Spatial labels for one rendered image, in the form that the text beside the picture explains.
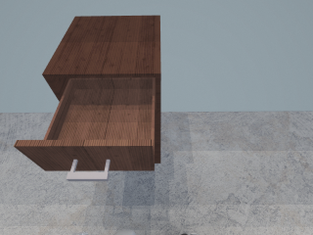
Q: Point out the drawer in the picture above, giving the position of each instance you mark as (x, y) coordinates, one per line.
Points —
(100, 119)

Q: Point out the handle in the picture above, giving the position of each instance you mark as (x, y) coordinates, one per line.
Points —
(88, 176)

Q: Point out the cabinet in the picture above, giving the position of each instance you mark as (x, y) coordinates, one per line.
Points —
(109, 47)

